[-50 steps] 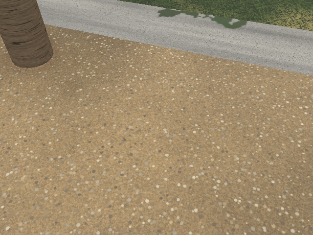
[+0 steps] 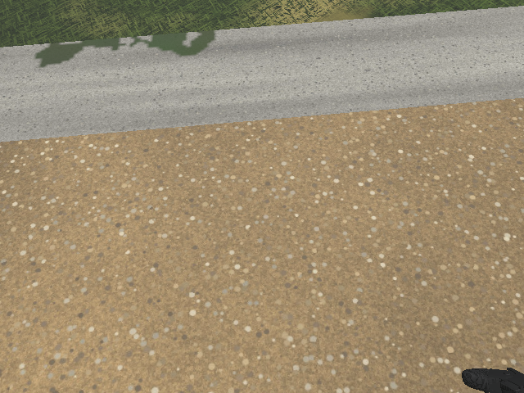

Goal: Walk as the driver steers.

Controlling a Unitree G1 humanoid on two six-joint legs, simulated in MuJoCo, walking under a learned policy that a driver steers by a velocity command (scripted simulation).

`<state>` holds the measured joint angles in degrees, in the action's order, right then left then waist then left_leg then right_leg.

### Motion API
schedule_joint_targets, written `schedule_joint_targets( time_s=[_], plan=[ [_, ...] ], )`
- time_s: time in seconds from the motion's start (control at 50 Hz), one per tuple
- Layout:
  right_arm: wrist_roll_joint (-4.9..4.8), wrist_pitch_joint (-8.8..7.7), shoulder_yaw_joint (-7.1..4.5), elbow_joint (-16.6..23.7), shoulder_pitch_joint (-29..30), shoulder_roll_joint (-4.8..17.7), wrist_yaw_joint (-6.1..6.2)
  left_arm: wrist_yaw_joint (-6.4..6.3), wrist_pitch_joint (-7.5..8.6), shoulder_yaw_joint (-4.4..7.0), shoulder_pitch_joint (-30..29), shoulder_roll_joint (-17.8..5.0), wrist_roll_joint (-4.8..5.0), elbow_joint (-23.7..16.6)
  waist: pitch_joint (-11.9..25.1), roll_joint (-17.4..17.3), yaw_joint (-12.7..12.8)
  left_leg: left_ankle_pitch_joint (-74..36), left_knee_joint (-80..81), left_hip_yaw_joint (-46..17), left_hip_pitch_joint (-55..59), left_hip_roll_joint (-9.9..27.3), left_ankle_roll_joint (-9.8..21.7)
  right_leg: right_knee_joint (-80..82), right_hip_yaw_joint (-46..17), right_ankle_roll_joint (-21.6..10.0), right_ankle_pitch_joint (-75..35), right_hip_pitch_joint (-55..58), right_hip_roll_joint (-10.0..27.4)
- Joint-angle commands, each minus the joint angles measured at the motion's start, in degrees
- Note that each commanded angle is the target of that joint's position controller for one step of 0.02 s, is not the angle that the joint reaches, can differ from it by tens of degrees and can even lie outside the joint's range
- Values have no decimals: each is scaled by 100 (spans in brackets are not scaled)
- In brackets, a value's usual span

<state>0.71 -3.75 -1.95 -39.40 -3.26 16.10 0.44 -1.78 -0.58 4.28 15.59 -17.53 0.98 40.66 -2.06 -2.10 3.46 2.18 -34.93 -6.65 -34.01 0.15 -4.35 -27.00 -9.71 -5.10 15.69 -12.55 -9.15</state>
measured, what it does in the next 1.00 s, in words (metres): walks ahead: left foot, then right foot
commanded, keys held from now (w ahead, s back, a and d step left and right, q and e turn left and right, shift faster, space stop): no key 0.48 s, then q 0.08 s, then w+q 0.44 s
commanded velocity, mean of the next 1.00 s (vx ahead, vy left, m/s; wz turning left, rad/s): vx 0.15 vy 0.00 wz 0.08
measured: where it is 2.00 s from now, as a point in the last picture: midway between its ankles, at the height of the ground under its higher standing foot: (213, 290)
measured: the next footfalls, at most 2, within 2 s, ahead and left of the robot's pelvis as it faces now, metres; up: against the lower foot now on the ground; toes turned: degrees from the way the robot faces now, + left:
left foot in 0.06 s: +0.19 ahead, +0.12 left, +0.00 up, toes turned -6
right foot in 0.38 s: +0.10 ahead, -0.12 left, +0.00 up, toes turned -1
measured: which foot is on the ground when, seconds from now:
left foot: up 0.00-0.04, down 0.06-0.60, up 0.62-0.84, down 0.86-1.00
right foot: down 0.00-0.06, up 0.08-0.36, down 0.38-0.86, up 0.88-1.00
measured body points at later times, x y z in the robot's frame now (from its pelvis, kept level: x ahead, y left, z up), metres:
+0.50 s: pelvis +0.08 +0.01 +0.00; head +0.09 -0.01 +0.44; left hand +0.21 +0.26 -0.12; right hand +0.20 -0.25 -0.12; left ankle +0.15 +0.13 -0.74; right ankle +0.06 -0.12 -0.74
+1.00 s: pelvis +0.22 +0.07 +0.00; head +0.23 +0.09 +0.45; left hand +0.30 +0.36 -0.11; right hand +0.36 -0.19 -0.10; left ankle +0.20 +0.14 -0.74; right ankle +0.18 -0.10 -0.65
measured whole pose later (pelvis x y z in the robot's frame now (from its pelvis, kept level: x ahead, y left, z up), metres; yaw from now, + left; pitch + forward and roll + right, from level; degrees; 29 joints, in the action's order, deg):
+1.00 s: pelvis +0.22 +0.07 +0.00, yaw +9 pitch +1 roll -1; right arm -0.5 -3.2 -2.8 -41.0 -16.9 15.9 -1.7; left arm 0.0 5.7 3.7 13.6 -17.7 0.4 41.3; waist -0.7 1.7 -0.5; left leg 15.1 -29.0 -0.6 -15.2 -3.4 4.6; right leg -65.4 -1.7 -0.3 19.6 -26.6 2.5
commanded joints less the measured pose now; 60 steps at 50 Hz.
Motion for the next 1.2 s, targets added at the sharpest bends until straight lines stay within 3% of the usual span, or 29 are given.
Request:
schedule_joint_targets(
  time_s=[0.02,0.06,0.08,0.1,0.12,0.16,0.2,0.26,0.32,0.36,0.38,0.4,0.42,0.46,0.56,0.62,0.66,0.68,0.78,0.84,0.86,0.88,0.9,0.92,0.96,0.98,1.06,1.12,1.2],
  plan=[
    [11,-141,-223,364,-28,709,-50,-72,10,154,-74,-677,-45,-370,766,905,-184,161,508,73,719,-109,200,-181,-1359,-486,-2789,592,1572],
    [116,-246,-257,335,-409,838,-17,-48,48,43,-156,-407,-79,-440,994,677,-420,-1536,1280,-108,1995,384,617,-997,-1145,-155,-2334,306,1114],
    [256,-232,-288,406,-503,1160,37,-31,103,-36,394,-175,-171,-456,1509,-433,-123,-3944,895,-1177,3426,1475,1305,-2105,-667,159,-22,-600,509],
    [254,-117,-260,234,-823,869,27,-22,87,-57,851,-326,-85,-374,1964,-1410,-119,-3892,1012,-2508,4073,2356,2305,-3094,-291,518,2528,-1426,122],
    [46,-57,-166,275,-756,532,-8,-24,14,53,807,-782,-71,-252,1746,-777,-188,-2511,1173,-2699,3704,2314,2298,-3616,-308,718,2483,-1612,447],
    [-5,62,-102,325,-425,425,-35,-79,-206,123,143,-833,-46,-255,1027,-231,-285,-1036,1361,-1847,2934,1692,1841,-4033,-69,965,1905,-1788,598],
    [35,162,-102,319,-63,516,-39,-73,-308,72,120,-583,-56,-243,610,-400,-119,-146,1689,-1192,2015,1239,1595,-3381,192,1031,1458,-1320,783],
    [41,242,-120,227,-80,487,-26,-35,-230,-77,79,-150,-92,-167,691,-744,-228,-98,1720,-599,1871,861,1528,-1969,673,1021,1223,-592,844],
    [-25,279,-133,124,-250,566,-5,3,-167,-51,51,-217,-87,-81,859,-726,-273,350,1564,-704,2059,966,1579,-720,746,856,271,-95,879],
    [-67,277,-86,27,-412,476,-5,30,-149,-41,41,-265,-161,-36,742,-565,-216,1167,1548,-617,1672,814,1242,161,762,617,-483,464,876],
    [-23,232,-50,-22,-514,404,-27,21,-137,-24,-61,-454,-244,-133,683,-288,-263,1625,1421,-491,1357,700,931,185,357,437,-759,690,1254],
    [50,190,-51,11,-644,362,-58,13,-142,49,-198,-773,-238,-118,464,463,-541,2013,1271,26,1313,244,632,143,33,161,-251,207,1498],
    [100,170,-34,2,-423,297,-66,43,-100,-17,-229,-443,-223,-68,377,702,-441,1679,1043,319,1827,66,410,375,23,56,666,-424,1449],
    [56,176,-37,-61,-359,237,-45,64,12,-106,-357,-210,-267,-47,187,747,-457,1111,814,334,2183,70,392,556,73,221,914,-795,1347],
    [-80,218,-138,-84,-356,483,-2,-36,132,19,-33,-563,-164,12,91,609,-273,365,427,253,1507,-28,541,225,225,236,-237,-169,1368],
    [-174,270,-167,26,-277,399,-27,-119,73,108,263,-733,-128,-16,4,1211,-64,2131,-643,754,543,-340,512,909,-686,-430,1542,201,2235],
    [-232,221,-201,291,155,453,-98,-155,174,145,469,-811,-124,-23,-528,1184,165,2835,-1895,444,-604,149,642,1459,-1664,-972,1908,373,3089],
    [-265,198,-202,313,108,403,-127,-153,250,141,431,-767,-108,-6,-642,982,96,2874,-2065,272,-1034,324,692,1474,-1650,-997,1644,663,3175],
    [-231,133,-131,226,-188,334,-342,15,318,211,-134,-867,-13,-78,-149,841,-59,1761,-764,999,536,268,632,1327,300,-431,-194,532,2394],
    [-222,185,-340,-115,-1326,654,-318,92,322,192,-156,-821,43,-62,394,596,-643,1046,81,1536,2617,-420,770,-68,1113,-100,-1201,-170,2027],
    [-271,201,-501,-234,-2028,961,-263,93,360,120,-96,-587,-32,-86,751,94,-993,1116,306,946,3637,-218,1014,-1552,1607,216,-1485,-746,1786],
    [-231,165,-649,-140,-2465,1808,-172,95,466,-52,-271,-26,-202,-552,959,-1767,-960,1981,1450,-2640,4637,1498,2101,-3948,1686,786,1070,-2781,845],
    [-180,42,-526,-9,-2466,1553,-218,112,646,-39,-473,-252,-34,-631,1310,-1160,-1069,2969,2411,-4317,4870,2033,2614,-4729,444,715,1684,-3546,687],
    [-139,-39,-439,11,-2177,1247,-216,172,756,30,-670,-561,169,-678,671,-706,-962,3038,2374,-3796,4615,2047,2512,-4891,357,534,1277,-4051,1027],
    [-135,-54,-337,149,-1621,930,-193,164,855,49,-698,-609,-43,-550,165,15,-653,1907,2179,-2498,3670,1523,2094,-4122,416,378,376,-3619,1423],
    [-94,-41,-295,235,-1420,847,-168,172,843,94,-630,-648,-138,-514,122,-67,-499,1374,2250,-2035,3288,1267,1968,-3726,417,386,72,-3210,1505],
    [-147,-26,-321,239,-1505,917,-30,227,712,51,-802,-426,-191,-524,70,-80,-410,-22,2403,-1174,2787,897,1925,-2584,683,704,-719,-2819,1284],
    [-182,20,-356,118,-1710,968,67,255,720,-59,-1483,-188,-152,-685,-53,-213,-609,-63,2328,-833,2400,635,1725,-1216,736,855,-1655,-2383,1038],
    [-258,64,-398,-39,-2040,1005,105,345,778,-63,-2107,-260,-51,-845,-95,-289,-798,223,2143,-1140,2364,747,1617,-386,643,826,-2108,-1881,853]
  ],
)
